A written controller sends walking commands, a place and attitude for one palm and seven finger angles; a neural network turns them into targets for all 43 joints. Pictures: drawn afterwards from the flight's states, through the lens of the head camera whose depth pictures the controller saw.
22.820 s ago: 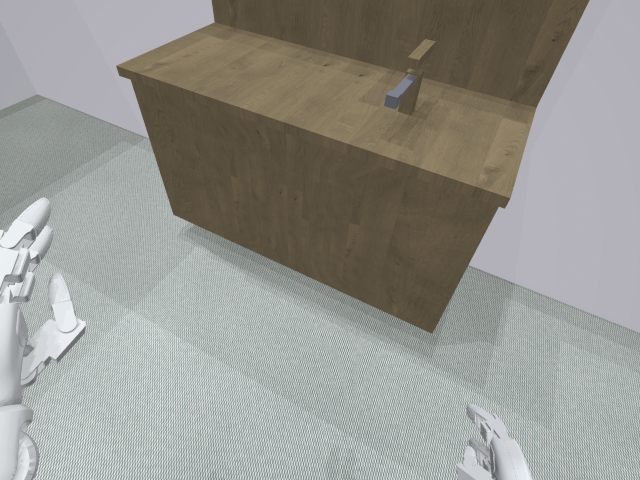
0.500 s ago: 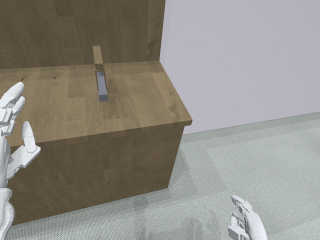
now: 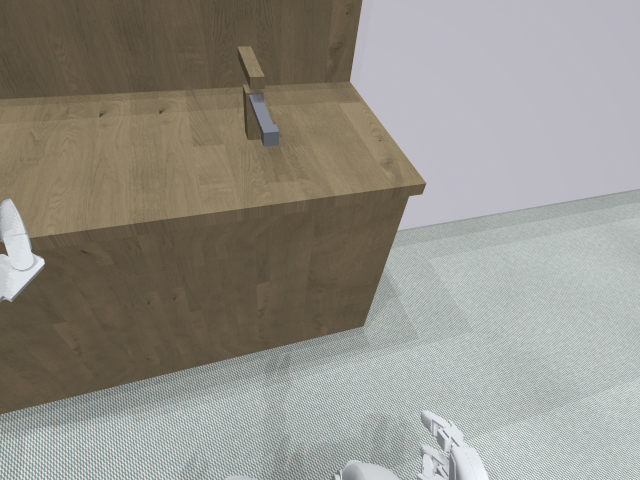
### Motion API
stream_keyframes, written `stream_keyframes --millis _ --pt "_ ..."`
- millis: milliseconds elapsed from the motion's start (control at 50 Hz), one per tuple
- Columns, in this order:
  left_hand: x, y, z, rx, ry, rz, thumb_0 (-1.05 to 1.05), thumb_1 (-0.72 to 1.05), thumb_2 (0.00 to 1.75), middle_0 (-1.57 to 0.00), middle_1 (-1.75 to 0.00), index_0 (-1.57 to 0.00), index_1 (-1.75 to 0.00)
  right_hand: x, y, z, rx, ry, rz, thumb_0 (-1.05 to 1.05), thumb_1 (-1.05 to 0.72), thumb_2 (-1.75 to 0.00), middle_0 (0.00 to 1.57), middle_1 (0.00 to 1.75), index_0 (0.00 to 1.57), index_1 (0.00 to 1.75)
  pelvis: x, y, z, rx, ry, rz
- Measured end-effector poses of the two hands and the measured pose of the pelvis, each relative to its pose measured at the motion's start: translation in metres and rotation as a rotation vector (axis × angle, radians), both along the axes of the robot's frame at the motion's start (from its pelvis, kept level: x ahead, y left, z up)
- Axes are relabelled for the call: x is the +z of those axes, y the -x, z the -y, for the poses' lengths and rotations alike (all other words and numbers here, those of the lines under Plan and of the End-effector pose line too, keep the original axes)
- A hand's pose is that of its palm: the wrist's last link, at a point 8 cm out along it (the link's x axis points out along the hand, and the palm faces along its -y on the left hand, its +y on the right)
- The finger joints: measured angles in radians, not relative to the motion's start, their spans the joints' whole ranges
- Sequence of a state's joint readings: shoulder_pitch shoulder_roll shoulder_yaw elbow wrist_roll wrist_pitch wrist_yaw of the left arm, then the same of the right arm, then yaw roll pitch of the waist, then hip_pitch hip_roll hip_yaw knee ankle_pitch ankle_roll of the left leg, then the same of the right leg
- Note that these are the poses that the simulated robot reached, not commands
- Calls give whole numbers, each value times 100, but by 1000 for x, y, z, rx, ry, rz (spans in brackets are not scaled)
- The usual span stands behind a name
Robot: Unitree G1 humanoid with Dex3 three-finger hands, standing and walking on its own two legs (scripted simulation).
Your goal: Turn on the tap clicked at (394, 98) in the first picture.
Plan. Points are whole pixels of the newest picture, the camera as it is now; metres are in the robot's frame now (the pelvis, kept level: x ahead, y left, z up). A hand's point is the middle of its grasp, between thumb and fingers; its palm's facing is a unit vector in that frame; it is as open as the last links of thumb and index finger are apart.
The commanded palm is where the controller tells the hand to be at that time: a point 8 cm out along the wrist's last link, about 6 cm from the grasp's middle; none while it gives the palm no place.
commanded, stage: come to a stop and stand still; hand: left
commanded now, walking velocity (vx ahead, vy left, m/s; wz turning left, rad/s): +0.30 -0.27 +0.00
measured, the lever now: (269, 135) +0.65 +0.14 +0.08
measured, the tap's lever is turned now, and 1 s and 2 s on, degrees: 0 0 0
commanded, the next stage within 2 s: look again from close up in 1.32 s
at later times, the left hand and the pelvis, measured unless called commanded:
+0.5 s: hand (1, 325) +0.17 +0.26 +0.22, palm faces +0.33 -0.87 -0.36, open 7.4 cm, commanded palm +0.11 +0.30 +0.21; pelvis -0.05 +0.03 +0.03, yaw -1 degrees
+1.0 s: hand (39, 288) +0.20 +0.25 +0.21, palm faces +0.42 -0.79 -0.44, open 7.4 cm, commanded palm +0.14 +0.29 +0.21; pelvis -0.02 +0.00 +0.02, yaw +1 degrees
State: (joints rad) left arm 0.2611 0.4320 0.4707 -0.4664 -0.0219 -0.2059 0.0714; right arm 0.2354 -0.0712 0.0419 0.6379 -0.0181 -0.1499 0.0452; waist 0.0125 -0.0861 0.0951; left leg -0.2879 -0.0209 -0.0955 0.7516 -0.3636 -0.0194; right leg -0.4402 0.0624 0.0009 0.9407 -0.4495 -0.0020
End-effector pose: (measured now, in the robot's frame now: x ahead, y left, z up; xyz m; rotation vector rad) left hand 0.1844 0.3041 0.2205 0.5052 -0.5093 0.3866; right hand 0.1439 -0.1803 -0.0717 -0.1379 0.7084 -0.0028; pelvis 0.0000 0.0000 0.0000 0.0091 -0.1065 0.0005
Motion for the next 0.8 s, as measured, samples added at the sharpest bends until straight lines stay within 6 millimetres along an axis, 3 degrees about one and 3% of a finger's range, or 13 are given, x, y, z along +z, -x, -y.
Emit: stream_keyframes --millis 60,120,240,320,400,480,580,620,680,800 --pt "5 15 11 -41 -36 -31 1 89 90 -21 -30 -21 -30 -2 19 -5 17 -22 -27 2 -90 -89 20 30 20 30 3 7 -2 12 12 -33" --pt "1 32 15 -74 -33 -73 1 89 90 -21 -30 -21 -30 -4 32 4 1 20 -74 2 -90 -89 20 30 21 30 6 18 -9 33 15 -33" --pt "-10 55 -25 22 48 -156 1 88 90 -22 -30 -22 -30 23 46 25 -56 167 -87 2 -90 -89 20 30 20 30 23 30 -25 3 5 -78" --pt "-14 51 -40 32 68 -82 1 89 90 -21 -30 -21 -30 29 43 32 -94 228 28 2 -91 -90 20 30 20 30 8 46 -40 -28 22 -53" --pt "-11 42 -24 -39 110 -62 1 89 90 -21 -30 -21 -30 38 50 20 -99 165 43 2 -91 -90 19 30 20 29 16 56 -36 -16 11 -30" --pt "2 49 1 -112 71 -93 2 89 90 -21 -30 -21 -30 43 57 10 -85 107 32 2 -91 -90 20 30 20 30 27 56 -29 -14 41 -56" --pt "14 64 6 -29 -80 -171 1 89 90 -22 -30 -21 -30 26 57 14 -80 54 -7 2 -90 -90 20 30 20 30 26 46 -11 -5 44 -94" --pt "11 67 3 36 -104 -174 1 88 90 -22 -30 -22 -30 9 51 20 -57 49 -30 1 -90 -90 20 30 20 30 17 45 -5 5 32 -104" --pt "5 67 0 102 -12 -168 1 88 90 -22 -30 -22 -30 -5 46 30 -23 69 -93 2 -90 -90 20 30 20 30 18 44 -4 25 38 -84" --pt "-15 49 11 87 110 -192 1 89 90 -21 -30 -21 -30 5 27 44 -37 107 -56 2 -91 -90 20 30 20 30 22 31 -5 29 -2 -72"
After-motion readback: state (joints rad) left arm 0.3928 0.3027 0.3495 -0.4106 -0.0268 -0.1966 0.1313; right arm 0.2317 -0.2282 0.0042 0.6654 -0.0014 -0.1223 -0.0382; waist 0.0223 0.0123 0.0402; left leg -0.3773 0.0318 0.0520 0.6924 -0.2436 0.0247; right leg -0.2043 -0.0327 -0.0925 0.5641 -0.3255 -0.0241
